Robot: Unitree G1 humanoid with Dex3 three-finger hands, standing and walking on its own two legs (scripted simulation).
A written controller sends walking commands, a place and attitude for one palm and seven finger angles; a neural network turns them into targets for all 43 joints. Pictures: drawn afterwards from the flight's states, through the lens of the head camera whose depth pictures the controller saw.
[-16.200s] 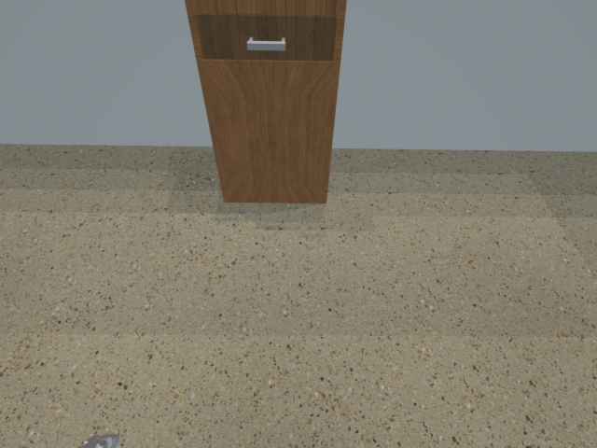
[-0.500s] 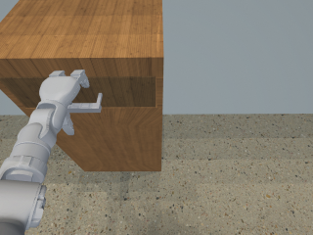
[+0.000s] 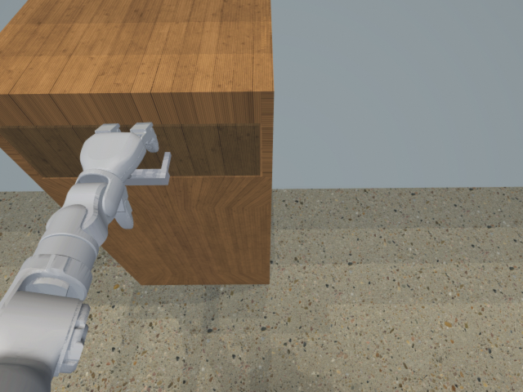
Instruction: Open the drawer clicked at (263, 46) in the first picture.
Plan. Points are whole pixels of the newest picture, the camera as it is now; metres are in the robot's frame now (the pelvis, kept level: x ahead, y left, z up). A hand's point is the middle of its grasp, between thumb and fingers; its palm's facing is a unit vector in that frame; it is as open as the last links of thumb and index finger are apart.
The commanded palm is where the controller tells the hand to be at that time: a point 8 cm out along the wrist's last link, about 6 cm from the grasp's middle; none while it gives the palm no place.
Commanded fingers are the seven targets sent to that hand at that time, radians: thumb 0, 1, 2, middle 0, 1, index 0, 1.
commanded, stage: lower the fingers behind the handle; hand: left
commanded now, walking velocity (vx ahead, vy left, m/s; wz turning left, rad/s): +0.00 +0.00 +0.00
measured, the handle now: (136, 167) +0.49 +0.24 +0.01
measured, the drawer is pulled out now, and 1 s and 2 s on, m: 0.00 0.00 0.00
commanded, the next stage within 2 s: close the thumb around the handle in 1.24 s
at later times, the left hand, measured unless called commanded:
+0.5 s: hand (131, 177) +0.45 +0.23 +0.04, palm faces -0.03 -0.01 -1.00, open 13.8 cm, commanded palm +0.43 +0.24 +0.07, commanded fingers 0.00 -0.50 0.30 -0.30 -1.20 -0.30 -1.20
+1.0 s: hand (137, 193) +0.45 +0.24 -0.01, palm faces -0.03 -0.02 -1.00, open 13.6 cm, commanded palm +0.44 +0.24 +0.05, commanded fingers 0.00 -0.50 0.30 -0.30 -1.20 -0.30 -1.20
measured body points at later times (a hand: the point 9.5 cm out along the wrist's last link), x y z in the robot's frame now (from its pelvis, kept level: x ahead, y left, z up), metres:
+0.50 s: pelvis -0.01 -0.01 -0.01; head +0.06 -0.01 +0.44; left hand +0.44 +0.23 +0.09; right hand +0.03 -0.28 -0.14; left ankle -0.03 +0.09 -0.72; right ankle +0.00 -0.11 -0.72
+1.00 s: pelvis -0.01 +0.00 -0.02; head +0.09 +0.00 +0.42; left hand +0.44 +0.24 +0.04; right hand +0.00 -0.27 -0.16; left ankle -0.03 +0.09 -0.72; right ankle +0.00 -0.11 -0.72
